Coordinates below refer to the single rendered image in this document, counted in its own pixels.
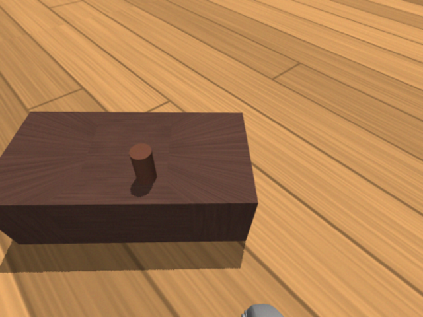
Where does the can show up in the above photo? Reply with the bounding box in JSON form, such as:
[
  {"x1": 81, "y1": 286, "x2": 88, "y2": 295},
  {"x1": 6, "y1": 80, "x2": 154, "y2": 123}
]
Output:
[{"x1": 129, "y1": 143, "x2": 157, "y2": 185}]

